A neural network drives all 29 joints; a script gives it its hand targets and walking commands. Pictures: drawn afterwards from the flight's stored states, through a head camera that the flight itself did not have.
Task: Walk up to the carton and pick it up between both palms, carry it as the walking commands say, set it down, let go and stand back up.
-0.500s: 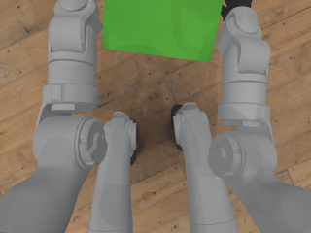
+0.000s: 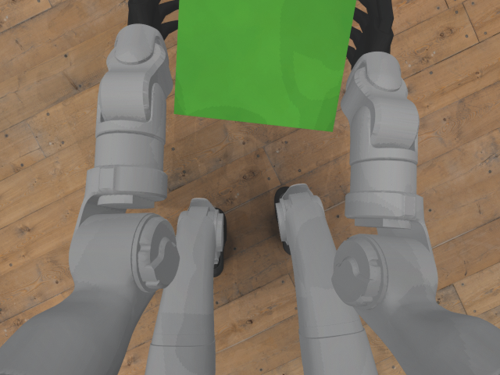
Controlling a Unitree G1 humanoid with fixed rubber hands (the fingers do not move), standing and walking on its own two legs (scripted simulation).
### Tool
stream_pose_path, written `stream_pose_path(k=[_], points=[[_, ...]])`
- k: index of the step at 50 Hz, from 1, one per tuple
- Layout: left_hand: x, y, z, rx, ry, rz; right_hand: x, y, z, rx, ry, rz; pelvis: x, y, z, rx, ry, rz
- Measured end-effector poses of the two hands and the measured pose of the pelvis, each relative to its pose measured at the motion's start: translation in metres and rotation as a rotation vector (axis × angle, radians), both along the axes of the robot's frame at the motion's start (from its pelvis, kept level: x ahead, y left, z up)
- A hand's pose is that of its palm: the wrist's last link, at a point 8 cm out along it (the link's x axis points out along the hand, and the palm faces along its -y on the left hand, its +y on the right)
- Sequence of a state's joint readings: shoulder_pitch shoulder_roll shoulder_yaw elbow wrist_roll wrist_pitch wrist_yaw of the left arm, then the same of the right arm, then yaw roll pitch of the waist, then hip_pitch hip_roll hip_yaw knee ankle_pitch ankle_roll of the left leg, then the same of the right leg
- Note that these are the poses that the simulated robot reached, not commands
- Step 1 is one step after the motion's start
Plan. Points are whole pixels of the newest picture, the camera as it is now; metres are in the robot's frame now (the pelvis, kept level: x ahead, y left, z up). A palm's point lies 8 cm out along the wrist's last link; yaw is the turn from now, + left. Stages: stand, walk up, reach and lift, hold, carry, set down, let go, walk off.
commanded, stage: reach and lift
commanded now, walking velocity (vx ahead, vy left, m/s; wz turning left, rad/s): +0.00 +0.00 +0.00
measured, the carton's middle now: (257, 55) +0.52 -0.04 -0.14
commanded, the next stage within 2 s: none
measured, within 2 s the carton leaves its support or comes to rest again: neither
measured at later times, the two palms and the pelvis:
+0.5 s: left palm out of the picture +0.51 +0.09 +0.05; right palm (430, 33) +0.46 -0.17 +0.04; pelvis +0.07 +0.00 +0.08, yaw -1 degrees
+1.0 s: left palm out of the picture +0.49 +0.09 +0.10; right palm (482, 16) +0.45 -0.17 +0.10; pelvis +0.12 +0.00 +0.14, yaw -1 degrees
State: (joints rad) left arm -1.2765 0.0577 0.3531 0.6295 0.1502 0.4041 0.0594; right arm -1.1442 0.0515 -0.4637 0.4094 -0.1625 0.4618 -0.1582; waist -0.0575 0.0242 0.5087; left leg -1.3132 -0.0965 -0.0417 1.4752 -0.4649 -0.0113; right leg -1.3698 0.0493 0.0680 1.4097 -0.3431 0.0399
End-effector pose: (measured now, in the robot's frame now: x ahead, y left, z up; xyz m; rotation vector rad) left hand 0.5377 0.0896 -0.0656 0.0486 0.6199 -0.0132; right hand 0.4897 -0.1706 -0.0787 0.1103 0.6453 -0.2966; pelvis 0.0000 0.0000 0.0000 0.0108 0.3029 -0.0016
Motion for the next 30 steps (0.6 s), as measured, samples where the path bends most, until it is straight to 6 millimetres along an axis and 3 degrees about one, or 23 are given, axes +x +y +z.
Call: stream_pose_path(k=[7, 14, 21, 30], points=[[-0.010, 0.003, 0.020, -0.004, 0.032, 0.010, -0.005, 0.002, 0.027, -0.007, 0.032, 0.010, 0.010, -0.003, 0.015, 0.002, 0.039, 0.000], [-0.023, 0.010, 0.059, 0.014, 0.075, 0.019, -0.017, 0.009, 0.061, 0.004, 0.074, 0.024, 0.036, -0.003, 0.032, -0.004, 0.165, 0.004], [-0.029, 0.007, 0.103, 0.020, 0.086, 0.015, -0.025, 0.006, 0.104, 0.004, 0.084, 0.021, 0.062, 0.000, 0.061, -0.014, 0.168, 0.006], [-0.030, -0.004, 0.120, 0.006, 0.086, -0.004, -0.028, -0.004, 0.128, -0.034, 0.090, 0.014, 0.081, 0.002, 0.092, -0.008, 0.147, -0.020]])
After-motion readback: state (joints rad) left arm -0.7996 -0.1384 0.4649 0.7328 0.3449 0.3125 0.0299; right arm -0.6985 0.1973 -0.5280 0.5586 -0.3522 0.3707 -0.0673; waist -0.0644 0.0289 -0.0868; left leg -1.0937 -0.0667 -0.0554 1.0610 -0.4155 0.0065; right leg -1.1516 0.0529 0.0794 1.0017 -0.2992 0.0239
